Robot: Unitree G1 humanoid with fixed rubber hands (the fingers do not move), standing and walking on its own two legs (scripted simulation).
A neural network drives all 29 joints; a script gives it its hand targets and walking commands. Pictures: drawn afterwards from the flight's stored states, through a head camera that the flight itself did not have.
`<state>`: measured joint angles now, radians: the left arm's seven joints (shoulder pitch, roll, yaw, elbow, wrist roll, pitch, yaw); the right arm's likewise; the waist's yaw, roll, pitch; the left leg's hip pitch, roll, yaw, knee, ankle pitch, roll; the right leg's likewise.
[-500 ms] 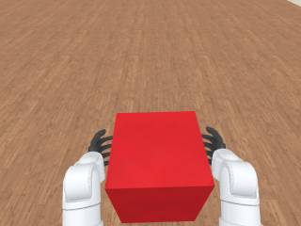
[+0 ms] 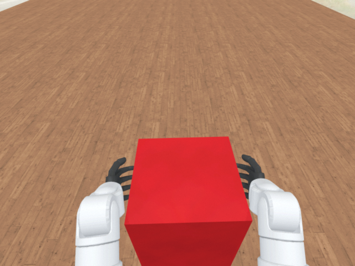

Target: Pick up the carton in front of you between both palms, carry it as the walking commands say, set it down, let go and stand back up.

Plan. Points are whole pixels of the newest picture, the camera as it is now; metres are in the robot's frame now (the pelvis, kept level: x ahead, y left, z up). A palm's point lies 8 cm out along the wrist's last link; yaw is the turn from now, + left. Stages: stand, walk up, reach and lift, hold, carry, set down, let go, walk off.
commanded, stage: carry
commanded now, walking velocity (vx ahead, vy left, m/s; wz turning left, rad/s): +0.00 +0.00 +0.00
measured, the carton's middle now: (185, 204) +0.26 +0.00 +0.01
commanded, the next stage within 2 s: none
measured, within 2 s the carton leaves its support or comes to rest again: neither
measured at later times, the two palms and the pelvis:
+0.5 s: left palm (114, 203) +0.25 +0.16 +0.04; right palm (247, 200) +0.25 -0.14 +0.04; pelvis -0.02 +0.01 +0.00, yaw +0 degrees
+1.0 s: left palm (113, 198) +0.27 +0.17 +0.04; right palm (242, 195) +0.27 -0.13 +0.04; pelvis -0.02 +0.01 +0.00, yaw +0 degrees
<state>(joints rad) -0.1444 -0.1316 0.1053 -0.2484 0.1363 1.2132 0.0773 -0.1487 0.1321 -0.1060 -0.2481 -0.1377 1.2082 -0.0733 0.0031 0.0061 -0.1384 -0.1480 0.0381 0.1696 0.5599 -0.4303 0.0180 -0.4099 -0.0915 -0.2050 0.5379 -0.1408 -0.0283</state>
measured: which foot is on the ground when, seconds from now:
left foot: down 0.00-1.00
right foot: down 0.00-1.00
